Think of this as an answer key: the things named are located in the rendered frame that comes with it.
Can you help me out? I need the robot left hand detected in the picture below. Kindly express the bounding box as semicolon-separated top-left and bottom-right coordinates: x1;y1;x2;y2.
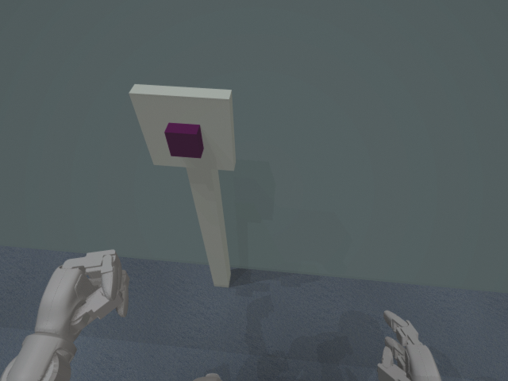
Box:
34;249;130;342

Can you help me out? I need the left robot forearm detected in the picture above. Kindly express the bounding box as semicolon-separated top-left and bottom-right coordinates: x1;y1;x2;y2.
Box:
0;333;77;381

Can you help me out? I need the panel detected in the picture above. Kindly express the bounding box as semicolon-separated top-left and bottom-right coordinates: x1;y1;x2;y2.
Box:
129;84;236;287

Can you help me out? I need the button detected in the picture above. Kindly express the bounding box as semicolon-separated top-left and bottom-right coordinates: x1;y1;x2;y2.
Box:
164;123;204;158

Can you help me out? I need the robot right hand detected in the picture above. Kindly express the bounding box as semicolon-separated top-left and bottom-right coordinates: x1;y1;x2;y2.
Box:
378;310;441;381

